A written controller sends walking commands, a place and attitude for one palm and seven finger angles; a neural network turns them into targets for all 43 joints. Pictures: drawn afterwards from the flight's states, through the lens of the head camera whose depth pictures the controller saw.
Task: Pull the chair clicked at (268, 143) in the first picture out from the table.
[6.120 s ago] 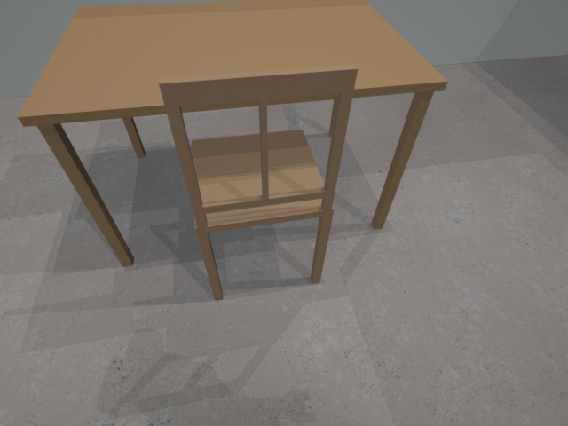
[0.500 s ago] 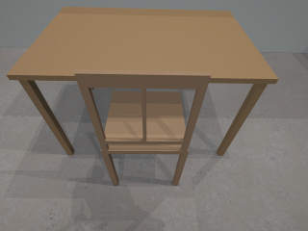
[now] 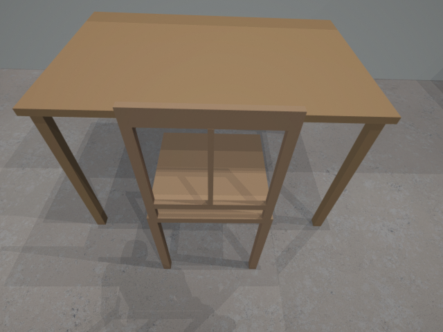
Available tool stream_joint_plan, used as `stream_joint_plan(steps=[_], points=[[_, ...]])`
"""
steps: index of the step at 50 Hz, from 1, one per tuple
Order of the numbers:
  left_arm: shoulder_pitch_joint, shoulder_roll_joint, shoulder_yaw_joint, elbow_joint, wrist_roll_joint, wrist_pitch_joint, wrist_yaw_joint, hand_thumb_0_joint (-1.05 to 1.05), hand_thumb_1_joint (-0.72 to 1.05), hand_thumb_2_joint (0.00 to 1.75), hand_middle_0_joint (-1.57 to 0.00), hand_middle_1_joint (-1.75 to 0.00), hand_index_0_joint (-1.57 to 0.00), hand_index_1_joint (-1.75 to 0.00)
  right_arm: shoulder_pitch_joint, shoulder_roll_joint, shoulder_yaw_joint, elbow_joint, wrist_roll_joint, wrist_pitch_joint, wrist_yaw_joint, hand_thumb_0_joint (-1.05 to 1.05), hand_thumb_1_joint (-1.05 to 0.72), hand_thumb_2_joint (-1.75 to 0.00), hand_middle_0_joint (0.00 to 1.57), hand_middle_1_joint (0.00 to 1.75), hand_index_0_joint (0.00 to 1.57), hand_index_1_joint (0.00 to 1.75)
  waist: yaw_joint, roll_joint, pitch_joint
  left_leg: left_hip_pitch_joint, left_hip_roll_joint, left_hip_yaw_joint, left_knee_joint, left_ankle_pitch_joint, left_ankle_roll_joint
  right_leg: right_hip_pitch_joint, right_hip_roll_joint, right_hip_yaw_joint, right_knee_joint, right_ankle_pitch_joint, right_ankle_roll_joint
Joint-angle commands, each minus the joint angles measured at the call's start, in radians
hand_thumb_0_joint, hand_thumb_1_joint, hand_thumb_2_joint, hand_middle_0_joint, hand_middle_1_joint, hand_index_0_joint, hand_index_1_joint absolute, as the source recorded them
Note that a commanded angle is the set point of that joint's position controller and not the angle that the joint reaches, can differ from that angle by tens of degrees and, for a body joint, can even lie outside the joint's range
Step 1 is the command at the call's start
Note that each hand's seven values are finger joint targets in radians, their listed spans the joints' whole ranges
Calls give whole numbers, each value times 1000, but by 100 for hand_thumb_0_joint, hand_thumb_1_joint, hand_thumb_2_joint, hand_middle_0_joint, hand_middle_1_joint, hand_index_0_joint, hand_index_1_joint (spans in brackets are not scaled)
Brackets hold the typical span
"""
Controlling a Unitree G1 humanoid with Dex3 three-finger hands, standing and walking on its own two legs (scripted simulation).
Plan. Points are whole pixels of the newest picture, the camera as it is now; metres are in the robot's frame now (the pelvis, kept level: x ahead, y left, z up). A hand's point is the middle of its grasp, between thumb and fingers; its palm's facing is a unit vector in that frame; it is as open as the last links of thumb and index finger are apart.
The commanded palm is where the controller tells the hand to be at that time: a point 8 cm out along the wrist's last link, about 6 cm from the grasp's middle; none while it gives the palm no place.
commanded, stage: look again from close up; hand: left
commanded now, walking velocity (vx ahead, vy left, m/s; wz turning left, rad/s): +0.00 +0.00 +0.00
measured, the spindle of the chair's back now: (210, 170) +0.53 +0.06 -0.08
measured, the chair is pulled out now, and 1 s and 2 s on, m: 0.00 0.00 0.00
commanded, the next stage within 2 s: shuffle to correct the standing spot in 0.02 s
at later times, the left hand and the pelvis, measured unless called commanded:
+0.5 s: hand out of the picture -0.03 +0.18 -0.19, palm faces +0.06 -0.98 -0.17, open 7.4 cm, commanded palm none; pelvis +0.03 +0.01 -0.01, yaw +1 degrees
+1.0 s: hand (146, 315) +0.18 +0.17 -0.17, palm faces +0.05 -0.97 -0.23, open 7.3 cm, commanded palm none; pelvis +0.09 -0.01 -0.01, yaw +3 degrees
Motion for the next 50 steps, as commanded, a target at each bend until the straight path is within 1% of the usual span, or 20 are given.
stream_joint_plan(steps=[1,6,10,14,17,19,20,21,22,24,29,35,38,39,40,41,43,44,46,50], points=[[83,91,14,-21,3,-12,3,0,90,90,-20,-30,-20,-30,52,-105,-16,-27,-1,-14,-3,0,-90,-90,20,30,20,30,-2,28,37,24,134,-132,-94,244,1,-75,-71,57,-71,213,-35],[92,88,12,-18,4,-14,2,0,90,90,-20,-30,-20,-30,52,-100,-16,-24,0,-13,-1,0,-90,-90,20,30,20,30,-1,14,50,15,131,-130,-102,205,-1,-83,-73,62,-84,204,-35],[97,104,27,-30,14,-7,-8,0,90,90,-20,-30,-20,-30,55,-121,-25,-37,-7,6,10,0,-90,-90,20,30,20,30,6,26,100,-86,111,-145,-95,-121,13,-113,-72,44,-66,-92,-57],[135,138,47,-41,14,-7,-13,0,90,90,-20,-30,-20,-30,43,-93,-30,-79,-12,16,19,0,-90,-90,20,30,20,30,23,-88,154,-239,34,-81,70,-194,-2,-100,-152,176,-165,-290,-116],[152,155,62,-51,12,-20,-6,0,90,90,-20,-30,-20,-30,33,-73,-32,-103,-17,5,20,0,-90,-90,20,30,20,30,19,-154,135,-251,41,-28,192,-122,-19,-80,-268,280,-197,-82,-181],[117,144,63,-60,16,-23,-8,0,90,90,-20,-30,-20,-30,91,-61,-31,-82,-13,-7,21,0,-90,-90,20,30,20,30,-12,-94,99,-105,43,-14,74,-71,-12,-122,-203,144,-88,67,-150],[87,124,60,-65,17,-20,-11,0,90,90,-20,-30,-20,-30,156,-75,-29,-57,-13,-18,20,0,-90,-90,20,30,20,30,-39,11,77,-2,66,-62,-1,50,2,-166,-127,57,41,112,-117],[71,95,52,-77,15,-20,-15,0,90,90,-20,-30,-20,-30,242,-132,-39,-25,-20,-28,13,0,-90,-90,20,30,20,30,-65,205,39,146,189,-253,-46,242,70,-292,-19,-60,274,59,-70],[13,75,41,-104,15,-28,-13,0,90,90,-20,-30,-20,-30,342,-165,-44,-2,-23,-31,-1,0,-90,-90,20,30,20,30,-98,331,33,271,322,-427,-133,512,156,-478,37,-111,499,-240,-43],[-59,82,48,-128,15,-32,-12,0,90,90,-20,-30,-20,-30,335,-133,-30,-11,-20,-29,-9,0,-90,-90,20,30,20,30,-80,132,63,228,393,-435,-96,700,253,-556,-29,-38,693,-268,-61],[-57,43,49,-133,13,-11,-38,0,90,90,-20,-30,-20,-30,222,-116,-25,-50,-17,-44,-8,0,-90,-90,20,30,20,30,-19,134,54,126,271,-231,-165,601,198,-479,-47,-73,628,-102,-36],[-144,36,54,-193,14,-15,-35,0,90,90,-20,-30,-20,-30,221,-122,-35,-52,-26,-35,0,0,-90,-90,20,30,20,30,-22,136,71,73,255,-174,-146,584,162,-328,-18,-100,326,-37,-52],[9,66,62,-151,14,-39,-22,0,90,90,-20,-30,-20,-30,201,-132,-37,-56,-8,-31,-1,0,-90,-90,20,30,20,30,54,50,-36,85,197,-114,79,753,74,-52,14,-110,34,209,-43],[77,121,71,-129,13,-50,-10,0,90,90,-20,-30,-20,-30,201,-112,-37,-65,0,-34,3,0,-90,-90,20,30,20,30,77,-5,-74,-32,159,-111,180,632,29,122,-61,-25,-3,437,-55],[132,183,82,-113,14,-53,3,0,90,90,-20,-30,-20,-30,224,-81,-40,-79,6,-31,4,0,-90,-90,20,30,20,30,81,-140,-106,-217,38,-48,351,200,-29,256,-273,226,31,855,-167],[145,228,85,-120,8,-42,1,0,90,90,-20,-30,-20,-30,245,-68,-47,-98,8,-15,-7,0,-90,-90,20,30,20,30,54,-135,-132,-236,-8,-56,527,-364,-55,204,-448,329,-22,1128,-302],[10,200,80,-164,10,-32,6,0,90,90,-20,-30,-20,-30,194,-37,-52,-109,3,29,-8,0,-90,-90,20,30,20,30,15,-200,-51,-252,53,-112,649,-376,-68,-22,-413,343,-77,852,-326],[-51,177,77,-182,12,-22,11,0,90,90,-20,-30,-20,-30,165,-38,-58,-109,3,44,-4,0,-90,-90,20,30,20,30,3,-160,15,-250,72,-117,645,-343,-71,-118,-384,264,-86,763,-317],[-79,176,80,-205,22,-11,11,0,90,90,-20,-30,-20,-30,148,-22,-60,-114,-1,59,9,0,-90,-90,20,30,20,30,-12,-100,-24,-193,57,-84,592,-265,-82,-198,-317,149,-97,657,-258],[-73,216,97,-221,29,4,3,0,90,90,-20,-30,-20,-30,112,-30,-69,-150,-3,63,23,0,-90,-90,20,30,20,30,7,-127,-49,-167,40,-35,478,-183,-96,-224,-293,154,-126,412,-230]])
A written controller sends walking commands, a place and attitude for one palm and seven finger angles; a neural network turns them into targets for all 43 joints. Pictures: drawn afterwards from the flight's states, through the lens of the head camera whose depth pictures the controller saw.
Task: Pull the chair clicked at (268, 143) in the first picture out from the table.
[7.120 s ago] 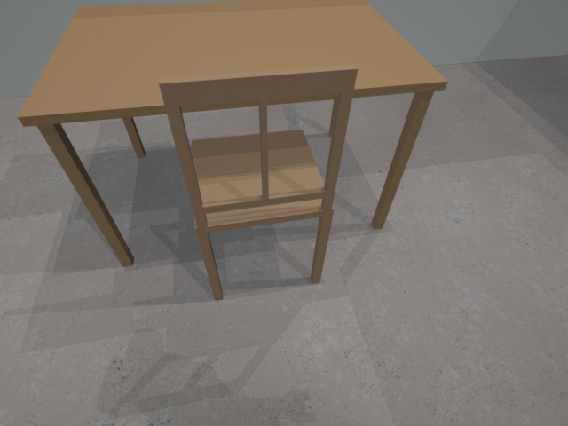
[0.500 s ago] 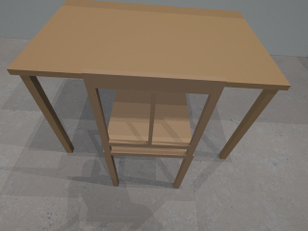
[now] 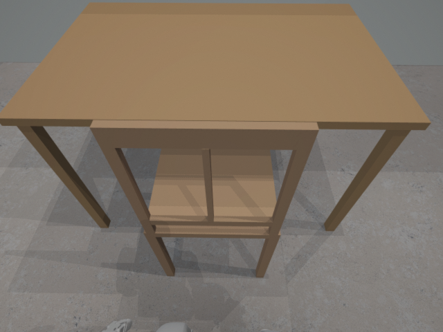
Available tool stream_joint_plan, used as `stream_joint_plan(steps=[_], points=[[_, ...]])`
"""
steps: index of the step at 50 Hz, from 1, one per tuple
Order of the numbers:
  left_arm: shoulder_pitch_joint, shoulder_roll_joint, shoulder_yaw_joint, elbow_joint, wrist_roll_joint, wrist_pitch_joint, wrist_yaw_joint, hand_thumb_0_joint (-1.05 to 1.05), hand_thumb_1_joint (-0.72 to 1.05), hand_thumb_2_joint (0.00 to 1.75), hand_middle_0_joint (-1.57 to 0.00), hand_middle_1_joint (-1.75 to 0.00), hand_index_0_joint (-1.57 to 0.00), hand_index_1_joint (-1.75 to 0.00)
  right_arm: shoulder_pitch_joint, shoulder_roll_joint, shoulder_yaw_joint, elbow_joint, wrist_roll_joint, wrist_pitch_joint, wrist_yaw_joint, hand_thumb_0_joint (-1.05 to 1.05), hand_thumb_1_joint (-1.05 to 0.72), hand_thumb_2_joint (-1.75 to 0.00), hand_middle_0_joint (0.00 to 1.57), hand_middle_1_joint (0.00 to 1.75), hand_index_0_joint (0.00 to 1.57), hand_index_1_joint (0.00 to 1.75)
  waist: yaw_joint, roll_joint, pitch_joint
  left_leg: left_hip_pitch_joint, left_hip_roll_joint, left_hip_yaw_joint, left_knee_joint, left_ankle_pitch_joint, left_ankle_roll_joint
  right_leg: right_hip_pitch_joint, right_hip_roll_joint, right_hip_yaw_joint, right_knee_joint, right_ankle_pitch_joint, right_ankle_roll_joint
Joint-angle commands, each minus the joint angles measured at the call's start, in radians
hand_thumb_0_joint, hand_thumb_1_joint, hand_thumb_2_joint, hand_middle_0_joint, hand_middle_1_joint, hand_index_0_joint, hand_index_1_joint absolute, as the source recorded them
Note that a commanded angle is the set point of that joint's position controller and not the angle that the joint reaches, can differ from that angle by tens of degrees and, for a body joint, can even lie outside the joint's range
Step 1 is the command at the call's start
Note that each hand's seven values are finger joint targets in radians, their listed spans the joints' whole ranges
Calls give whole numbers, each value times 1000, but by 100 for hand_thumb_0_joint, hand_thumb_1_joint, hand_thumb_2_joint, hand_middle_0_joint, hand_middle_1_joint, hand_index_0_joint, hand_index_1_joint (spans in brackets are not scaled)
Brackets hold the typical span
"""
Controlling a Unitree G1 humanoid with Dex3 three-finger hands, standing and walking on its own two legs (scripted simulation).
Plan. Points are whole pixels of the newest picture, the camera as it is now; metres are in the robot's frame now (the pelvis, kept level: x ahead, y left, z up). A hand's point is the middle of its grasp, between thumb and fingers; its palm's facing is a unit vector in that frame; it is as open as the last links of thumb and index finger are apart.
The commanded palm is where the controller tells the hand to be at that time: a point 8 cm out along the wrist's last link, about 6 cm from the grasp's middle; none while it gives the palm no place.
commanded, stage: come to a stop and stand still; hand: left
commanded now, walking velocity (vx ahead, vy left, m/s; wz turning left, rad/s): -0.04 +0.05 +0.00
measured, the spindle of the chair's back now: (208, 188) +0.44 +0.05 -0.07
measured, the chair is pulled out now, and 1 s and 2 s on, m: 0.00 0.00 0.00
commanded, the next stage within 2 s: look again from close up in 1.54 s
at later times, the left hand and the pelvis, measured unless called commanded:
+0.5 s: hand out of the picture -0.03 +0.26 -0.16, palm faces +0.03 -0.96 -0.28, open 7.4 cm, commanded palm none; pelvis -0.01 +0.06 +0.00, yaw -1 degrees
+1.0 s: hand out of the picture +0.06 +0.23 -0.16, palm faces -0.02 -0.97 -0.24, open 7.3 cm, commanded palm none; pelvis +0.02 +0.04 +0.01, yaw -2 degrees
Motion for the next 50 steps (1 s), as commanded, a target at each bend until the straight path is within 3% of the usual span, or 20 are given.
stream_joint_plan(steps=[1,3,5,6,7,8,9,10,11,13,14,16,17,19,20,22,24,25,28,50], points=[[90,217,60,-59,13,6,6,0,90,90,-20,-30,-20,-30,91,-38,-15,-52,-5,1,13,0,-90,-90,20,30,20,30,42,-131,-112,70,-3,20,-87,67,-9,5,-263,242,-238,247,-168],[100,222,59,-60,12,13,3,0,90,90,-20,-30,-20,-30,90,-36,-12,-63,-4,-8,12,0,-90,-90,20,30,20,30,38,-118,-133,134,-20,48,-261,132,-6,17,-234,238,-202,186,-143],[80,204,53,-63,4,24,2,0,90,90,-20,-30,-20,-30,133,-36,-6,-51,-2,-15,10,0,-90,-90,20,30,20,30,6,-130,-110,292,-25,67,-487,276,2,-91,-175,205,-168,8,-77],[138,203,32,-30,-8,3,29,0,90,90,-20,-30,-20,-30,76,-160,-37,-114,-2,-23,14,0,-90,-90,20,30,20,30,-8,194,-238,240,55,85,-432,199,0,84,-168,200,-121,7,-45],[120,215,27,-86,-7,8,25,0,90,90,-20,-30,-20,-30,58,-93,-24,-168,-15,-32,17,0,-90,-90,20,30,20,30,0,211,-221,153,39,26,-496,166,23,71,-130,184,-53,-144,-36],[126,177,26,-82,-9,5,20,0,90,90,-20,-30,-20,-30,51,-132,-20,-178,-20,-34,13,0,-90,-90,20,30,20,30,13,195,-152,109,117,-28,-525,170,57,9,-77,126,-22,-199,-18],[108,154,16,-88,-1,27,13,0,90,90,-20,-30,-20,-30,20,-147,-21,-208,-27,-30,18,0,-90,-90,20,30,20,30,19,250,-68,4,155,-132,-622,32,86,-24,-14,31,20,-250,1],[114,142,13,-83,6,42,4,0,90,90,-20,-30,-20,-30,-25,-182,-26,-230,-25,-28,20,0,-90,-90,20,30,20,30,20,291,11,-115,190,-217,-719,-97,111,-3,30,-7,115,-206,24],[149,133,12,-69,5,44,-2,0,90,90,-20,-30,-20,-30,-71,-194,-28,-242,-21,-23,18,0,-90,-90,20,30,20,30,45,226,62,-198,201,-227,-740,-140,134,29,33,5,170,-164,25],[229,109,8,-44,2,40,-10,0,90,90,-20,-30,-20,-30,-108,-203,-29,-251,-20,-16,19,0,-90,-90,20,30,20,30,77,111,66,-233,178,-177,-716,-152,135,78,36,17,176,-106,33],[240,113,8,-42,2,37,-14,0,90,90,-20,-30,-20,-30,-103,-196,-26,-245,-20,-18,19,0,-90,-90,20,30,20,30,77,134,48,-199,163,-160,-713,-130,129,75,34,20,153,-96,30],[260,127,5,-46,4,21,-12,0,90,90,-20,-30,-20,-30,-80,-178,-20,-238,-15,-21,19,0,-90,-90,20,30,20,30,71,93,42,-145,137,-159,-659,-123,113,64,5,82,2,-126,20],[259,135,1,-48,5,9,-10,0,90,90,-20,-30,-20,-30,-55,-166,-15,-231,-13,-23,19,0,-90,-90,20,30,20,30,55,50,23,-72,97,-136,-616,-66,97,24,-20,148,-89,-167,4],[192,157,4,-52,1,-8,-10,0,90,90,-20,-30,-20,-30,16,-149,-12,-207,-10,-17,16,0,-90,-90,20,30,20,30,0,-159,-14,94,41,-60,-505,62,72,-103,-88,260,-216,-314,-38],[167,160,5,-62,-1,-11,-9,0,90,90,-20,-30,-20,-30,53,-149,-12,-188,-11,-20,17,0,-90,-90,20,30,20,30,-20,-171,-36,166,32,-42,-479,108,66,-144,-105,274,-238,-343,-42],[152,154,6,-64,-3,-9,-8,0,90,90,-20,-30,-20,-30,81,-135,-9,-162,-13,-30,17,0,-90,-90,20,30,20,30,-30,-81,-45,221,46,-56,-516,132,68,-179,-86,237,-215,-327,-27],[181,135,3,-47,-5,-6,-10,0,90,90,-20,-30,-20,-30,59,-143,-5,-150,-14,-47,16,0,-90,-90,20,30,20,30,-3,59,-50,167,102,-125,-643,87,83,-92,-31,162,-141,-204,-2],[201,126,3,-38,-5,-4,-9,0,90,90,-20,-30,-20,-30,43,-155,-4,-149,-14,-53,15,0,-90,-90,20,30,20,30,14,83,-46,113,131,-162,-694,48,90,-30,-13,123,-97,-140,7],[234,107,-6,2,-3,-8,-9,0,90,90,-20,-30,-20,-30,19,-153,3,-130,-10,-62,12,0,-90,-90,20,30,20,30,39,35,-49,85,123,-142,-695,102,92,54,-25,120,-112,-50,11],[167,103,-14,87,-17,-18,1,0,90,90,-20,-30,-20,-30,87,-99,27,43,-7,-72,-7,0,-90,-90,20,30,20,30,26,8,-54,229,106,-46,-618,455,66,127,-63,144,-164,184,2]])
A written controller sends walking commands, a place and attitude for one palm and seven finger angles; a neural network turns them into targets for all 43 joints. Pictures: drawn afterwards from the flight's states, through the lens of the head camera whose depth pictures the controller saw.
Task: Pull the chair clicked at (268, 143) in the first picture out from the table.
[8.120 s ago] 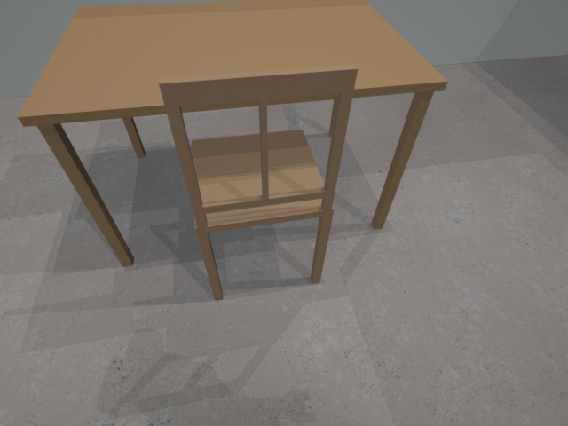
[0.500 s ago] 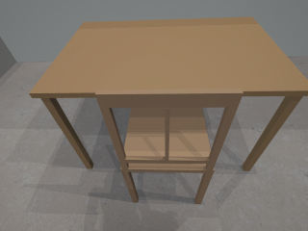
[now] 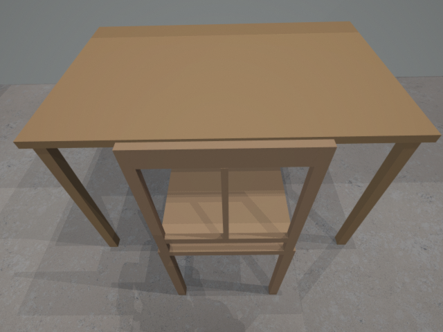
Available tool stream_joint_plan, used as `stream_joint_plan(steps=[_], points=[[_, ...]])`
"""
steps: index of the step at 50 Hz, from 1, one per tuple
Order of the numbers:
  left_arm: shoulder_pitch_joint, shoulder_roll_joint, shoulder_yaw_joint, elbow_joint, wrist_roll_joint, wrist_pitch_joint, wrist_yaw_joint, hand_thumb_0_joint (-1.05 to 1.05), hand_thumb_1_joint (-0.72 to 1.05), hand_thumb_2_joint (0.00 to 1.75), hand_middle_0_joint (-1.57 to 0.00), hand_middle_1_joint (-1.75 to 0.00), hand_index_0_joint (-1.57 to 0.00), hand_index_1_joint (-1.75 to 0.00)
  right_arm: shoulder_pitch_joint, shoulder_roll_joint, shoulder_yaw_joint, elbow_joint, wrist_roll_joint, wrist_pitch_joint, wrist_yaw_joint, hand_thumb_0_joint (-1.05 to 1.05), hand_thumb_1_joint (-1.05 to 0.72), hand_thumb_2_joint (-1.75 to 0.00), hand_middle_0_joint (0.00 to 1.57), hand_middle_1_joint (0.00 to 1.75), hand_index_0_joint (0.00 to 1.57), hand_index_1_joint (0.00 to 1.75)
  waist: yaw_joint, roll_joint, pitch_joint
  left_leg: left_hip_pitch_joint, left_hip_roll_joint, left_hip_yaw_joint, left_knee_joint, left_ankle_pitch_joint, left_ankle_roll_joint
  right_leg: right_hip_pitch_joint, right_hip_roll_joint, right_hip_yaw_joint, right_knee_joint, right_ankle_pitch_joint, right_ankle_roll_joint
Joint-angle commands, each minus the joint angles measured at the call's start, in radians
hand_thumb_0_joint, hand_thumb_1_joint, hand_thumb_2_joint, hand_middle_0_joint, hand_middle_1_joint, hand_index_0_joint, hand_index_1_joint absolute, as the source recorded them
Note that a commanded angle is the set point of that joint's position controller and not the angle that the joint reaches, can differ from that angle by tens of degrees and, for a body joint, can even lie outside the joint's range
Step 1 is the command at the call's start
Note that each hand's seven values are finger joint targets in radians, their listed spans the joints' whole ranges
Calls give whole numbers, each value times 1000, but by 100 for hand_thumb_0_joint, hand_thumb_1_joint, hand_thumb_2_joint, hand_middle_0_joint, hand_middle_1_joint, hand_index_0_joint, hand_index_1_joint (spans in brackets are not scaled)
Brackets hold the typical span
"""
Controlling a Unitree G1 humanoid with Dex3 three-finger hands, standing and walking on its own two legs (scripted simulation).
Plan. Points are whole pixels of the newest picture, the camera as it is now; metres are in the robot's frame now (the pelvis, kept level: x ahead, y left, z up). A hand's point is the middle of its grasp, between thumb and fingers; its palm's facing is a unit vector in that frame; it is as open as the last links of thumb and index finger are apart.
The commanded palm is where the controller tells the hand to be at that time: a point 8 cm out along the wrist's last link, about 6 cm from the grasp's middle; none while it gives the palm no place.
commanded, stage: come to a stop and stand still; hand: left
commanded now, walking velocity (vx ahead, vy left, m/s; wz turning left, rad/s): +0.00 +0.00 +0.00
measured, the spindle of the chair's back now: (225, 206) +0.41 +0.02 -0.08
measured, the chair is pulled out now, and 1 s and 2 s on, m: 0.00 0.00 0.00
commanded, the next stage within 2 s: look again from close up in 0.54 s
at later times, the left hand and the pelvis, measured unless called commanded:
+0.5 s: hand out of the picture +0.01 +0.14 -0.17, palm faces +0.03 -0.98 -0.21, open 7.3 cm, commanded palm none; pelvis +0.01 -0.03 +0.00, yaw +0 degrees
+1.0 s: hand out of the picture +0.00 +0.14 -0.17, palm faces +0.04 -0.98 -0.20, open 7.3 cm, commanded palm none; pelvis +0.01 -0.04 +0.00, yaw +1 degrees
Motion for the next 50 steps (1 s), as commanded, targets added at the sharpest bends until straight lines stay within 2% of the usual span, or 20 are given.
stream_joint_plan(steps=[1,3,4,8,13,14,18,20,23,25,28,29,30,33,40,43,44,48,49,50], points=[[70,101,15,-26,3,-15,3,0,90,90,-20,-30,-20,-30,43,-95,-19,-26,0,-17,-7,0,-90,-90,20,30,20,30,13,-36,5,13,113,-117,-69,210,10,12,-93,98,-76,253,-32],[70,101,14,-25,2,-16,5,0,90,90,-20,-30,-20,-30,43,-95,-19,-20,0,-15,-8,0,-90,-90,20,30,20,30,9,-55,-5,28,113,-115,-68,198,8,14,-94,101,-82,258,-33],[64,101,14,-24,2,-15,3,0,90,90,-20,-30,-20,-30,35,-92,-19,-17,0,-13,-8,0,-90,-90,20,30,20,30,12,-46,29,15,114,-112,-76,186,9,2,-91,96,-90,247,-33],[74,103,12,-20,2,-18,4,0,90,90,-20,-30,-20,-30,33,-96,-18,-12,0,-13,-8,0,-90,-90,20,30,20,30,9,-37,-4,45,114,-109,-70,194,5,16,-94,107,-97,265,-36],[77,107,11,-14,2,-20,3,0,90,90,-20,-30,-20,-30,23,-94,-18,-6,0,-10,-7,0,-90,-90,20,30,20,30,8,-40,12,41,109,-104,-77,158,0,14,-95,114,-120,250,-38],[74,108,9,-14,1,-19,2,0,90,90,-20,-30,-20,-30,17,-90,-17,-3,0,-7,-7,0,-90,-90,20,30,20,30,11,-38,47,23,109,-102,-84,137,1,3,-91,111,-134,225,-38],[89,110,8,-9,1,-24,2,0,90,90,-20,-30,-20,-30,23,-96,-16,0,1,-11,-7,0,-90,-90,20,30,20,30,9,-29,-7,57,111,-101,-75,166,-1,31,-96,118,-135,271,-39],[90,110,7,-9,1,-24,2,0,90,90,-20,-30,-20,-30,19,-97,-16,1,1,-9,-8,0,-90,-90,20,30,20,30,10,-36,19,42,110,-98,-76,151,-3,24,-96,118,-142,270,-39],[95,108,7,-5,1,-24,3,0,90,90,-20,-30,-20,-30,25,-89,-15,6,2,-7,-8,0,-90,-90,20,30,20,30,9,-35,18,41,107,-98,-80,127,-6,25,-94,122,-157,234,-40],[96,104,6,-4,1,-22,1,0,90,90,-20,-30,-20,-30,19,-89,-15,7,1,-6,-7,0,-90,-90,20,30,20,30,12,-22,54,23,105,-97,-84,105,-6,3,-91,124,-171,189,-39],[100,103,8,-3,1,-23,1,0,90,90,-20,-30,-20,-30,33,-85,-14,11,1,-8,-7,0,-90,-90,20,30,20,30,11,-30,29,35,106,-100,-86,106,-6,12,-88,122,-173,170,-41],[97,103,7,-3,0,-21,0,0,90,90,-20,-30,-20,-30,28,-81,-14,12,2,-7,-7,0,-90,-90,20,30,20,30,13,-13,56,21,106,-99,-93,93,-4,2,-85,118,-181,150,-40],[103,101,7,-4,1,-22,1,0,90,90,-20,-30,-20,-30,31,-85,-13,12,1,-7,-7,0,-90,-90,20,30,20,30,13,-22,47,20,105,-102,-87,93,-5,2,-85,123,-179,144,-41],[111,96,8,-3,1,-25,1,0,90,90,-20,-30,-20,-30,46,-79,-13,17,1,-12,-8,0,-90,-90,20,30,20,30,13,-36,19,31,107,-103,-84,118,-3,22,-87,117,-171,179,-42],[115,92,7,-2,0,-22,1,0,90,90,-20,-30,-20,-30,52,-73,-13,23,2,-9,-9,0,-90,-90,20,30,20,30,15,-27,58,7,106,-100,-84,94,-5,1,-82,116,-179,143,-42],[120,88,9,-3,0,-24,2,0,90,90,-20,-30,-20,-30,67,-70,-12,26,1,-14,-10,0,-90,-90,20,30,20,30,14,-23,23,21,109,-101,-82,117,-2,18,-82,114,-167,170,-44],[115,87,8,-3,-1,-23,2,0,90,90,-20,-30,-20,-30,62,-65,-13,29,2,-12,-11,0,-90,-90,20,30,20,30,15,-21,46,10,110,-101,-88,110,-1,13,-78,109,-171,167,-45],[125,87,9,-3,0,-25,3,0,90,90,-20,-30,-20,-30,75,-66,-12,31,3,-16,-11,0,-90,-90,20,30,20,30,14,-34,14,22,112,-100,-79,127,-2,29,-83,110,-158,198,-44],[118,87,8,-3,-1,-22,3,0,90,90,-20,-30,-20,-30,69,-63,-12,33,3,-14,-12,0,-90,-90,20,30,20,30,17,-30,47,6,112,-100,-87,117,-1,20,-79,105,-164,187,-44],[125,83,8,-3,0,-23,4,0,90,90,-20,-30,-20,-30,66,-66,-12,31,3,-14,-12,0,-90,-90,20,30,20,30,17,-24,45,8,111,-101,-80,120,-1,13,-81,112,-162,188,-44]])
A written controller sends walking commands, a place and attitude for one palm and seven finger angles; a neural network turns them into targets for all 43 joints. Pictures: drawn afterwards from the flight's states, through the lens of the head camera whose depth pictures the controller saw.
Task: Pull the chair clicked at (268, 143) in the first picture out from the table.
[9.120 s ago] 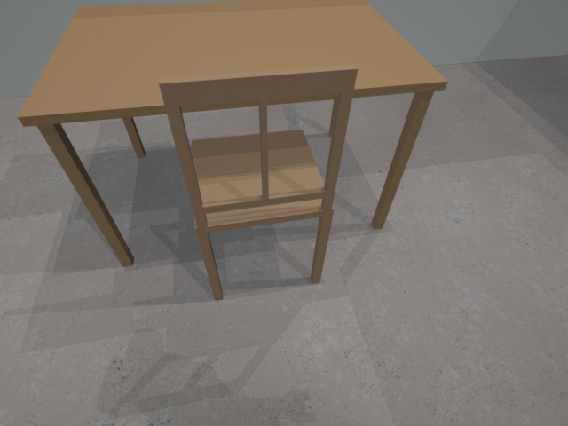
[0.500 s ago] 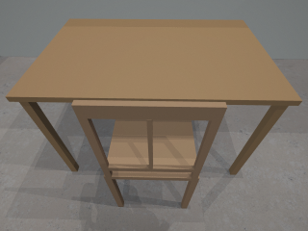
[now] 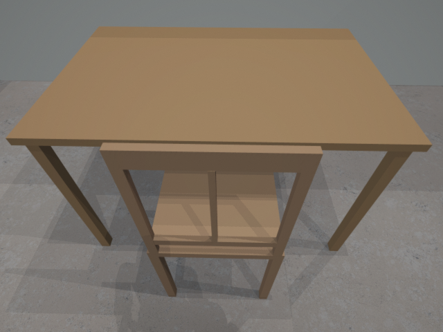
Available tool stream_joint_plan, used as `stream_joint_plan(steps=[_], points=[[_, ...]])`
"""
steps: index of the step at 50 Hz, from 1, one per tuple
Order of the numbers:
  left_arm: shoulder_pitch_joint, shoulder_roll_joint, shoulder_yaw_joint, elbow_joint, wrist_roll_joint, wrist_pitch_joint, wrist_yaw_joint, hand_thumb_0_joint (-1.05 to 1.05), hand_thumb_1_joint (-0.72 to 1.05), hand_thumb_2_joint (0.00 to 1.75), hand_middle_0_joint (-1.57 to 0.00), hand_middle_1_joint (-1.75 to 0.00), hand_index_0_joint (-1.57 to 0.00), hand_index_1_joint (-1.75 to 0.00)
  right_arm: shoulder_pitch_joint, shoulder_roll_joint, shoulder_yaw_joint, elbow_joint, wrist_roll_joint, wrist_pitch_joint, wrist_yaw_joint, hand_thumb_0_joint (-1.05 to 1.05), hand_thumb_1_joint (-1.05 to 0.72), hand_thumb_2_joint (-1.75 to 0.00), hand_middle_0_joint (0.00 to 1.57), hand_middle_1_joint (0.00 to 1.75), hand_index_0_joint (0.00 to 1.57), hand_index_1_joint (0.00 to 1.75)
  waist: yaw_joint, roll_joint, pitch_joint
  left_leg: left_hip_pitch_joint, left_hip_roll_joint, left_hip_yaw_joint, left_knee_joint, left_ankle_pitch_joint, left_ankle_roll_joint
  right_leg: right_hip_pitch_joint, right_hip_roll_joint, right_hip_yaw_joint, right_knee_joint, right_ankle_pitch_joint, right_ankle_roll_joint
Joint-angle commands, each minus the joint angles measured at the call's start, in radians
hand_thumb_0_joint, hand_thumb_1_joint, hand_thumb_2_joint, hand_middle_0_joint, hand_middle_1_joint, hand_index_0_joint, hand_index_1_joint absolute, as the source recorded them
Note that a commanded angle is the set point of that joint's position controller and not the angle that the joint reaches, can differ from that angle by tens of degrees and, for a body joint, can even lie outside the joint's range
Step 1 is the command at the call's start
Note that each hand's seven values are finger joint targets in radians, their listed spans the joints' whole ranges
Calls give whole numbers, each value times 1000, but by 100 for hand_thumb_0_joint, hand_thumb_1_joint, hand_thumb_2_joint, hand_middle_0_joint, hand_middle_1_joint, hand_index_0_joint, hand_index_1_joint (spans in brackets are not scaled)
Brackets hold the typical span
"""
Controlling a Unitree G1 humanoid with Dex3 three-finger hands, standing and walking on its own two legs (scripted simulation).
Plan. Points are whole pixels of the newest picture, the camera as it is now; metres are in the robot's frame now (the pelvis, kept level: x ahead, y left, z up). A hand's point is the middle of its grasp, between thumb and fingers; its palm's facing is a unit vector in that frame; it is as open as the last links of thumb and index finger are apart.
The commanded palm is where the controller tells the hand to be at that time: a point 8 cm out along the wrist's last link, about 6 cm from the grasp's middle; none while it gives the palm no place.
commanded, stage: look again from close up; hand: left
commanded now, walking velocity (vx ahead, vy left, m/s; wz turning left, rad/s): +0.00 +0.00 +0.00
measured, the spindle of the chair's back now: (213, 209) +0.41 +0.05 -0.08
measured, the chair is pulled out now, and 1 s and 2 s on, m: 0.00 0.00 0.00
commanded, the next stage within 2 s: raise the hand toward the chair's back in 0.40 s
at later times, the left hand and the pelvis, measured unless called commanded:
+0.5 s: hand out of the picture -0.01 +0.17 -0.17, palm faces +0.03 -0.98 -0.19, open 7.3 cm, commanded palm +0.09 +0.22 -0.08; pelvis +0.00 +0.00 +0.00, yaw +0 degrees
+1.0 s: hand out of the picture +0.13 +0.19 -0.08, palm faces +0.11 -0.99 +0.00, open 9.9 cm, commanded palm +0.12 +0.25 -0.06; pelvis -0.04 +0.02 -0.10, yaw +3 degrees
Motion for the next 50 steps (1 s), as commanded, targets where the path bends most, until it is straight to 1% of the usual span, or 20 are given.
stream_joint_plan(steps=[1,12,18,24,25,26,27,28,29,30,31,33,34,36,38,39,42,44,47,50], points=[[68,101,15,-36,2,-14,4,0,90,90,-20,-30,-20,-30,70,-86,-13,-20,-1,-13,-5,0,-90,-90,20,30,20,30,2,-11,38,-16,56,-70,-52,110,52,-30,-138,144,-101,173,9],[72,99,16,-39,3,-13,4,0,90,90,-20,-30,-20,-30,76,-78,-15,-19,-1,-10,-4,0,-90,-90,20,30,20,30,1,-19,65,-27,48,-69,-51,70,54,-54,-136,154,-126,98,10],[78,98,15,-41,1,-16,4,0,90,90,-20,-30,-20,-30,76,-82,-16,-18,0,-16,-5,0,-90,-90,20,30,20,30,0,-6,28,-7,54,-72,-44,113,55,-34,-136,146,-107,163,9],[75,92,15,-42,2,-14,4,0,90,90,-20,-30,-20,-30,72,-78,-17,-15,1,-16,-7,0,-90,-90,20,30,20,30,1,-4,57,-18,59,-72,-53,107,59,-45,-130,139,-108,157,9],[149,117,24,17,12,-34,40,0,90,90,-20,-30,-20,-30,-65,-119,-28,-83,4,-12,4,0,-90,-90,20,30,20,30,45,15,81,-136,64,-19,166,21,16,-27,-217,197,-95,503,77],[-578,286,49,-1515,-226,-249,15,0,88,89,-20,-30,-20,-30,-50,-312,-41,-474,49,-165,-42,0,-90,-90,20,30,20,30,-93,202,-418,122,-54,-47,21,166,65,86,-128,157,-3,356,39],[-210,248,87,-1275,-131,-203,74,0,85,88,-20,-29,-20,-29,-121,-213,-30,-409,31,-245,-71,0,-90,-90,20,30,20,30,5,287,-421,116,-39,-27,23,255,71,89,-68,97,51,214,9],[134,-45,-72,-939,-136,-74,87,0,83,87,-19,-29,-19,-29,-98,-164,-34,-383,56,-270,-66,0,-90,-90,20,30,20,30,-21,182,-197,-7,-22,-34,43,220,66,-33,-63,37,39,157,29],[134,-119,-111,-939,-174,-40,78,0,81,86,-19,-29,-19,-29,-64,-200,-47,-385,62,-277,-64,0,-90,-90,20,30,20,30,-40,2,-95,-89,-12,-68,64,140,57,-105,-68,-19,29,95,49],[-20,-62,-115,-1101,-201,-114,64,0,78,85,-19,-28,-19,-28,-98,-235,-40,-450,67,-301,-67,0,-90,-90,20,30,20,30,-71,-130,-9,-131,-20,-90,104,45,72,-205,-64,-14,31,11,66],[-23,18,-39,-1105,-202,-180,50,0,76,84,-19,-28,-19,-28,-103,-255,-61,-476,48,-320,-71,0,-90,-90,20,30,20,30,-76,-214,-40,-165,-35,-79,154,-23,77,-278,-60,0,31,-116,74],[28,-20,-23,-982,-194,-295,-1,0,71,82,-18,-27,-18,-27,-117,-252,-73,-521,17,-335,-57,0,-90,-90,20,30,20,30,-69,-295,1,-337,-52,-84,259,-115,60,-431,-60,-2,108,-286,74],[127,-28,2,-903,-196,-357,-41,0,69,81,-18,-27,-18,-27,-139,-243,-80,-548,16,-340,-39,0,-90,-90,20,30,20,30,-22,-225,6,-407,-61,-75,305,-135,44,-459,-68,14,155,-316,60],[261,-23,52,-898,-215,-513,-135,0,64,79,-17,-26,-17,-26,-164,-232,-92,-611,3,-342,0,0,-90,-90,20,30,20,30,41,-203,-117,-513,-70,-64,404,-118,29,-459,-64,13,302,-244,42],[308,19,95,-926,-200,-663,-231,0,60,77,-17,-25,-17,-25,-188,-227,-109,-652,-3,-327,36,0,-90,-90,20,30,20,30,59,-134,-223,-609,-77,-56,522,-31,24,-449,-61,26,461,-14,32],[363,95,179,-877,-174,-686,-246,0,57,76,-17,-25,-17,-25,-182,-217,-122,-664,7,-310,52,0,-90,-90,20,30,20,30,89,-72,-255,-645,-79,-45,552,-7,23,-442,-67,38,505,32,22],[283,87,126,-1086,-187,-600,-264,0,50,73,-16,-24,-16,-24,-233,-229,-112,-794,22,-249,53,0,-90,-90,20,30,20,30,82,-5,-324,-671,-88,-18,581,-24,41,-448,-64,54,545,23,22],[172,117,132,-1228,-196,-543,-230,0,46,71,-16,-23,-16,-23,-229,-222,-103,-829,28,-220,38,0,-90,-90,20,30,20,30,56,40,-335,-694,-83,-32,599,-86,48,-493,-61,88,520,-82,28],[113,114,129,-1439,-207,-551,-176,0,39,68,-15,-22,-15,-22,-167,-207,-95,-842,24,-207,12,0,-90,-90,20,30,20,30,7,72,-375,-634,-56,-68,630,-38,58,-529,-43,63,538,-27,32],[3,115,86,-1505,-196,-596,-183,0,32,65,-14,-21,-14,-21,-143,-209,-75,-808,9,-217,-7,0,-90,-90,20,30,20,30,-45,83,-392,-630,-39,-100,674,-28,62,-622,-32,40,572,-41,35]])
